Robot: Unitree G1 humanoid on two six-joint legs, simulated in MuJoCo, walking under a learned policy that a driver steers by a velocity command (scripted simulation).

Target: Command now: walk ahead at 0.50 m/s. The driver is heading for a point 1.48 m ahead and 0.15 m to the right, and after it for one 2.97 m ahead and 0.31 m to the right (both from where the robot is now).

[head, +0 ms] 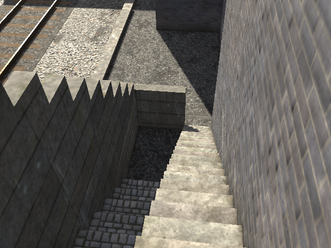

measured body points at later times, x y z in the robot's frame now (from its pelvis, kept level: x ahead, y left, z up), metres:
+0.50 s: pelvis +0.00 +0.00 +0.00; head +0.00 -0.01 +0.45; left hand +0.03 +0.26 -0.13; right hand +0.15 -0.22 -0.12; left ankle -0.03 +0.14 -0.75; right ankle -0.03 -0.18 -0.75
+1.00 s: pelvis +0.00 +0.00 +0.00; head +0.01 -0.01 +0.45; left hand +0.03 +0.25 -0.13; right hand +0.15 -0.22 -0.12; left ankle -0.03 +0.14 -0.75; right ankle -0.03 -0.18 -0.75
